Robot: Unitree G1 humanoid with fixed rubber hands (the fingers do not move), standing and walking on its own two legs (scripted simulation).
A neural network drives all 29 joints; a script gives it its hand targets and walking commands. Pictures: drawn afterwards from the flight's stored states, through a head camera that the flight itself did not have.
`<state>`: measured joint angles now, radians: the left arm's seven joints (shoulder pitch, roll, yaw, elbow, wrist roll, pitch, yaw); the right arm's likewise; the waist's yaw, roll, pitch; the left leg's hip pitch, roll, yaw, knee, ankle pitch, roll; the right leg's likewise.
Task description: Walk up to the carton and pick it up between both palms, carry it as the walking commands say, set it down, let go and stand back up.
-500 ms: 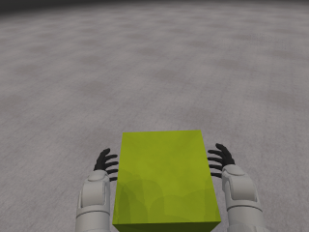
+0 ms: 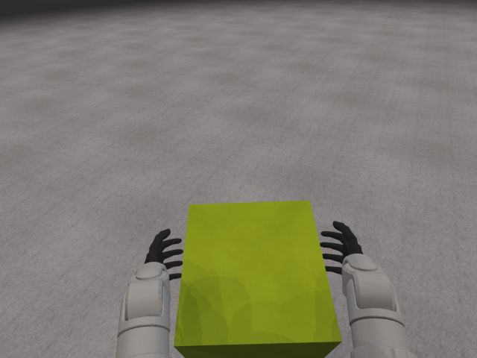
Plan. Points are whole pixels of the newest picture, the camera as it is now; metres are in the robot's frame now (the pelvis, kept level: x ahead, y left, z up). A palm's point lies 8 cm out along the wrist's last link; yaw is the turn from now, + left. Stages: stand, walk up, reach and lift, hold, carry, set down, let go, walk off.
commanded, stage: hold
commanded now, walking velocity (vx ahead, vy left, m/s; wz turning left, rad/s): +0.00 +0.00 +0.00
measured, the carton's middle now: (252, 277) +0.31 +0.00 -0.04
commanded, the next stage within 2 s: carry in 0.50 s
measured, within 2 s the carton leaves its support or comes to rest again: neither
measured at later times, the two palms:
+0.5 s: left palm (156, 272) +0.28 +0.16 +0.05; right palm (352, 265) +0.27 -0.17 +0.05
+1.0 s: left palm (124, 216) +0.38 +0.24 +0.08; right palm (287, 188) +0.43 -0.09 +0.09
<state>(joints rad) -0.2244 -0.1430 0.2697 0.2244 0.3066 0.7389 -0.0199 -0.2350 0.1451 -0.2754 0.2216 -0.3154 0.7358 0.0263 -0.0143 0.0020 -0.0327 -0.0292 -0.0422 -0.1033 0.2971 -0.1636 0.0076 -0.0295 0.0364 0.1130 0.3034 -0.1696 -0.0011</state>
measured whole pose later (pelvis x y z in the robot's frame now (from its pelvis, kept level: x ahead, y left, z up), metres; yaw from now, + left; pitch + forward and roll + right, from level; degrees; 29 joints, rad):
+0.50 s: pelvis +0.00 +0.00 +0.00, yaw +0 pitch -5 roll +0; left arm -0.22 -0.14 0.26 0.22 0.30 0.74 -0.01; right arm -0.23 0.14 -0.27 0.21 -0.31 0.74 0.02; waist -0.01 0.00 -0.04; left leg -0.05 -0.04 -0.10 0.32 -0.17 0.01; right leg -0.06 0.03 0.11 0.33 -0.18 0.00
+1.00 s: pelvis +0.12 +0.03 +0.00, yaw +11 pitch +8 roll -2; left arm -0.25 -0.14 0.17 -0.25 0.13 1.14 0.16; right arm -0.24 0.15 -0.19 -0.28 -0.13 1.14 -0.17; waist -0.01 0.02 -0.12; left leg -0.19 -0.01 -0.06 0.35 -0.29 0.03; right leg -0.48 -0.04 -0.11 0.55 -0.29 0.05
